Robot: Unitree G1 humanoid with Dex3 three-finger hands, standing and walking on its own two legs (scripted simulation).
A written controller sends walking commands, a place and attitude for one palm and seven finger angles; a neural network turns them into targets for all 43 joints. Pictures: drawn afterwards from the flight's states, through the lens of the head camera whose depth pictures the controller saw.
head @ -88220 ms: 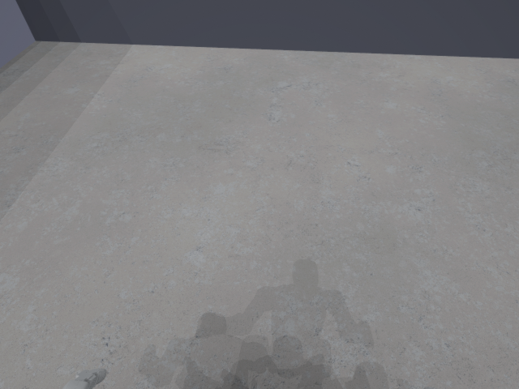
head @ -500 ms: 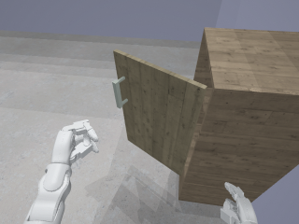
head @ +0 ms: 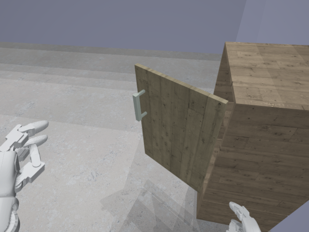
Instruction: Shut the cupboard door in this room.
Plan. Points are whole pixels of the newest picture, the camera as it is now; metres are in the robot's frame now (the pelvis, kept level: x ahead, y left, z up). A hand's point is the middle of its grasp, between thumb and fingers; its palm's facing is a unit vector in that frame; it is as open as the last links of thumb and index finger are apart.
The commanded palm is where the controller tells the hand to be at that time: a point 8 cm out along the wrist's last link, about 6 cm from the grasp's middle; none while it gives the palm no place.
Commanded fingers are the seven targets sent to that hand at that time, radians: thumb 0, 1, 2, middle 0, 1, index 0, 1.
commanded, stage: draw the hand back to the body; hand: left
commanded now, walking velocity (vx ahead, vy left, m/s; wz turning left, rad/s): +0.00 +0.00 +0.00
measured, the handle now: (140, 105) +0.62 +0.14 -0.05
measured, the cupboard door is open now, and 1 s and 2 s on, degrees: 60 60 60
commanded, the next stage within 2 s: step back with the hand held close in 0.40 s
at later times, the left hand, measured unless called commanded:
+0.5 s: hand (37, 169) +0.18 +0.25 +0.17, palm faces +0.45 -0.80 -0.39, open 7.4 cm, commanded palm +0.13 +0.29 +0.17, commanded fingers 0.00 0.90 0.90 -0.20 -0.30 -0.20 -0.30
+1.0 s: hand (35, 171) +0.18 +0.26 +0.16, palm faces +0.35 -0.78 -0.51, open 7.4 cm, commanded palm +0.12 +0.29 +0.17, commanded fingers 0.00 0.90 0.90 -0.20 -0.30 -0.20 -0.30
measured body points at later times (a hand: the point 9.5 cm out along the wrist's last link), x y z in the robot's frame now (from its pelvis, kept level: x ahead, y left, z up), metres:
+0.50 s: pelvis -0.01 -0.01 +0.00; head -0.04 -0.03 +0.45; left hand +0.15 +0.29 +0.19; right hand +0.17 -0.23 -0.08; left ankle -0.04 +0.05 -0.74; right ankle -0.01 -0.11 -0.74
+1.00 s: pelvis -0.03 +0.00 -0.01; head -0.03 -0.01 +0.44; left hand +0.15 +0.30 +0.18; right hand +0.13 -0.26 -0.09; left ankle -0.04 +0.05 -0.74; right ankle -0.01 -0.11 -0.74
